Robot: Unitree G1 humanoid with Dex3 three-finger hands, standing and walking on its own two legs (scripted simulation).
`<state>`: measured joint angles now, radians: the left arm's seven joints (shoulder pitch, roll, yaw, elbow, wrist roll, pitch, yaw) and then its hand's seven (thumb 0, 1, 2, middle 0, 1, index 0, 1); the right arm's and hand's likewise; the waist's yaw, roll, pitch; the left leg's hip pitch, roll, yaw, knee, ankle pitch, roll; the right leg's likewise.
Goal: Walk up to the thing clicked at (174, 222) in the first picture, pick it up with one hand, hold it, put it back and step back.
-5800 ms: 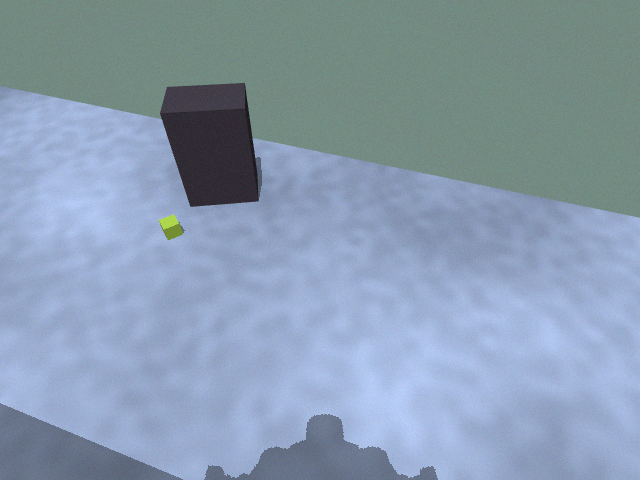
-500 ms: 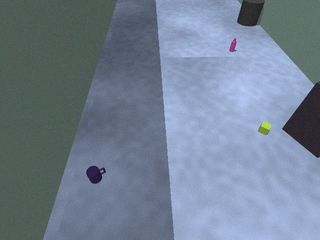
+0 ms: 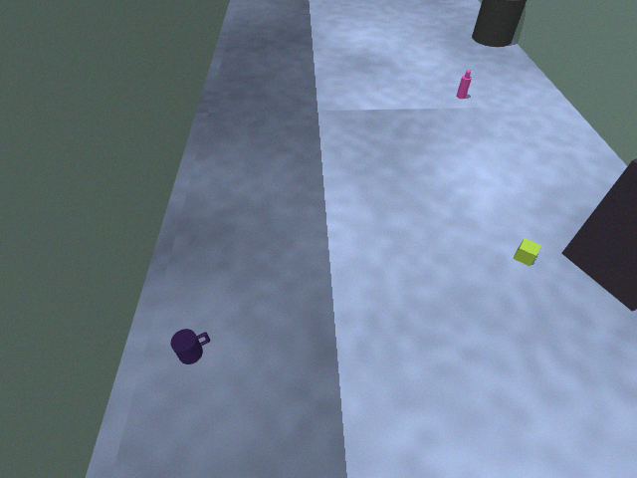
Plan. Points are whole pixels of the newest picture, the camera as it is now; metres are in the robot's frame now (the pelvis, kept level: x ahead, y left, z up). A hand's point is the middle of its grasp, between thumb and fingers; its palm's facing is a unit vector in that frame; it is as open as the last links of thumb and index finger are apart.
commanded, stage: stand
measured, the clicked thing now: (526, 252) +1.06 -0.84 -0.75
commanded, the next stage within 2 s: walk up in 0.46 s
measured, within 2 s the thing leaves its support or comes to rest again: neither
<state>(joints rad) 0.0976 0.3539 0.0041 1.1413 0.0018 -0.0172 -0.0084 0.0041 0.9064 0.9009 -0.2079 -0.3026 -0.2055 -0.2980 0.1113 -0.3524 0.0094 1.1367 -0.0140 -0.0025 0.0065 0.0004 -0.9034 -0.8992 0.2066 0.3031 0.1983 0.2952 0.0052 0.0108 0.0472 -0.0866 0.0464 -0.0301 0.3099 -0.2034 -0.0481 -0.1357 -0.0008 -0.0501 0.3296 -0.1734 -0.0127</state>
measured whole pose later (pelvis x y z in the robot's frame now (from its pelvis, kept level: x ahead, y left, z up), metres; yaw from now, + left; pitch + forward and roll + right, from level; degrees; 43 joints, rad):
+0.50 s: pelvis +0.00 +0.00 +0.00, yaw -2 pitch -1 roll +0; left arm 0.11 0.35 0.02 1.11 0.00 -0.01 -0.01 0.00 0.91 0.90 -0.21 -0.30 -0.21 -0.30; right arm 0.10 -0.36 -0.01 1.10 -0.01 0.01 0.01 0.00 -0.90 -0.90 0.21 0.30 0.20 0.30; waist 0.02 0.02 0.06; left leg -0.11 0.05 0.00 0.36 -0.23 -0.03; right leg -0.16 0.01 -0.02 0.36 -0.19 -0.01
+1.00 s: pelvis -0.04 +0.06 -0.01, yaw -22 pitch -2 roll -1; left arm 0.22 0.44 0.07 0.88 0.02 0.05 -0.04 0.00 0.91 0.90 -0.21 -0.30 -0.20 -0.30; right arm 0.22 -0.37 -0.08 0.85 -0.04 -0.01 0.02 0.00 -0.90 -0.90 0.21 0.30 0.20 0.30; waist -0.02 -0.04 0.13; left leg -0.18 0.06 0.12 0.48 -0.27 0.01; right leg -0.37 0.00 0.09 0.87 -0.39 0.01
